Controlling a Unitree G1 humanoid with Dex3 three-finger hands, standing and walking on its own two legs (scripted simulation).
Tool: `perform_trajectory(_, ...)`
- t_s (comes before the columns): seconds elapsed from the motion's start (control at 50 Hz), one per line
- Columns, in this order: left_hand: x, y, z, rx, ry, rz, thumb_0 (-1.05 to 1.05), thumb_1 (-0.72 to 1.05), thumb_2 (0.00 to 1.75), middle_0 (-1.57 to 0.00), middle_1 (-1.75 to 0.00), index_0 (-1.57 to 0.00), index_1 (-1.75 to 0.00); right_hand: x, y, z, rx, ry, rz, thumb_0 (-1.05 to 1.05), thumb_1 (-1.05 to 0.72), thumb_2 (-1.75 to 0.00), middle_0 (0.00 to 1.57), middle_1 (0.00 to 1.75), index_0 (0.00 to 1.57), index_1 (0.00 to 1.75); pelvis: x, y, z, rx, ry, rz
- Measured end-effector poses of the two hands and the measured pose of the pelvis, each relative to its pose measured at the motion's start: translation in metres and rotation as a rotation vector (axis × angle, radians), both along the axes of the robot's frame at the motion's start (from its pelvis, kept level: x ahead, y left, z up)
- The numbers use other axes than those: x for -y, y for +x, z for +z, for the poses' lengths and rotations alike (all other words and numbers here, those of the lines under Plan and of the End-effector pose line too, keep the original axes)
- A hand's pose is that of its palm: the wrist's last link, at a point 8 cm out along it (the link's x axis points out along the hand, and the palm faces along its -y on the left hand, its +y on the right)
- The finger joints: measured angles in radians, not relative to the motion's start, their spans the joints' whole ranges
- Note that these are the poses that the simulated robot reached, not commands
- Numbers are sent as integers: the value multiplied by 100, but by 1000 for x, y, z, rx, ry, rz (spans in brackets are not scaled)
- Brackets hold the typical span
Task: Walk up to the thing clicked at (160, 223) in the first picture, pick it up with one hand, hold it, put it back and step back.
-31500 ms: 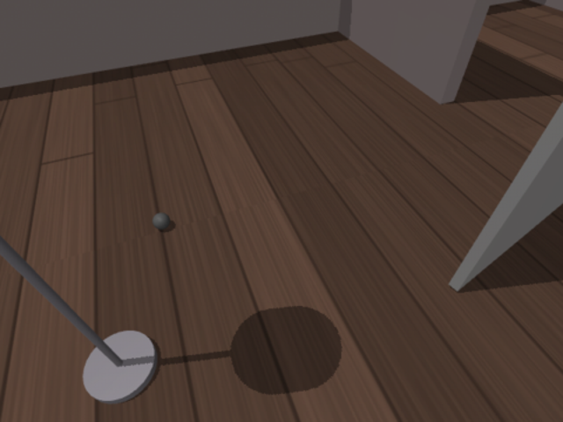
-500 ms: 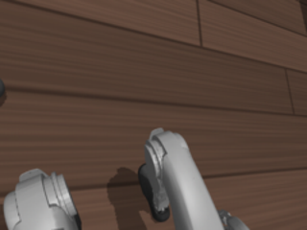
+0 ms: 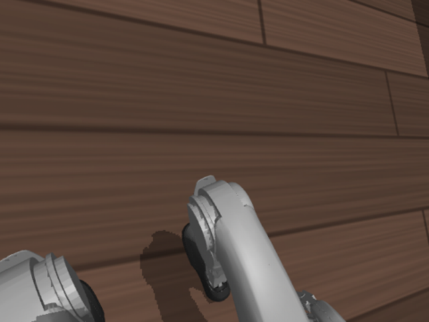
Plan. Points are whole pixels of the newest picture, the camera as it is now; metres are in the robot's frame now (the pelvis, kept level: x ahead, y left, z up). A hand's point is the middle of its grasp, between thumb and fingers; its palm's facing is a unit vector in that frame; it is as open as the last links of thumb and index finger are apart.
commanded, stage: rest palm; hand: left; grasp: from above
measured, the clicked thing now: out of the picture +0.55 +0.31 -0.28
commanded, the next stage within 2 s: close in 1.64 s
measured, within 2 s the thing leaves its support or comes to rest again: neither
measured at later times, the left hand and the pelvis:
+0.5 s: hand out of the picture +0.52 +0.31 -0.23, palm faces -0.42 -0.12 -0.90, open 13.5 cm; pelvis +0.01 +0.01 -0.01, yaw -2 degrees
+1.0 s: hand out of the picture +0.52 +0.31 -0.25, palm faces -0.45 -0.12 -0.89, open 14.0 cm; pelvis +0.01 +0.01 -0.01, yaw -3 degrees
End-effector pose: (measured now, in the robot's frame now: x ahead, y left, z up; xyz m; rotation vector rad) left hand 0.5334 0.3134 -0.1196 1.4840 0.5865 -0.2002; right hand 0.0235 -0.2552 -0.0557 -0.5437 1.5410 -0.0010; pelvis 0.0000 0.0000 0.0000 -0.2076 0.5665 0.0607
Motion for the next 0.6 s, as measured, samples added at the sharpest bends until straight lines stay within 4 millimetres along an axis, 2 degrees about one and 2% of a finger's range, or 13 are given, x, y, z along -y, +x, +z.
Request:
perform_trajectory(0.16, -6, -9, -25, 5, -23, -35, 0, -53, 101, -11, -102, -10, -102, 5, 6, 5, -24, -38, 61, 0, -90, -90, 21, 30, 20, 29, 0, 0, -4, 20, -12, -3)
perform_trajectory(0.38, -1, -8, -48, 56, -24, -34, 0, -49, 111, -13, -107, -11, -107, 1, 15, 13, -3, -47, 112, 0, -90, -90, 20, 30, 20, 29, -4, 3, -6, 27, -30, -11)
perform_trajectory(0.6, -1, -3, -58, 47, -10, 33, 0, -49, 106, -11, -106, -10, -106, -11, 2, 11, -17, -2, 84, 0, -91, -90, 20, 30, 20, 29, -6, 7, -7, 21, -37, -22)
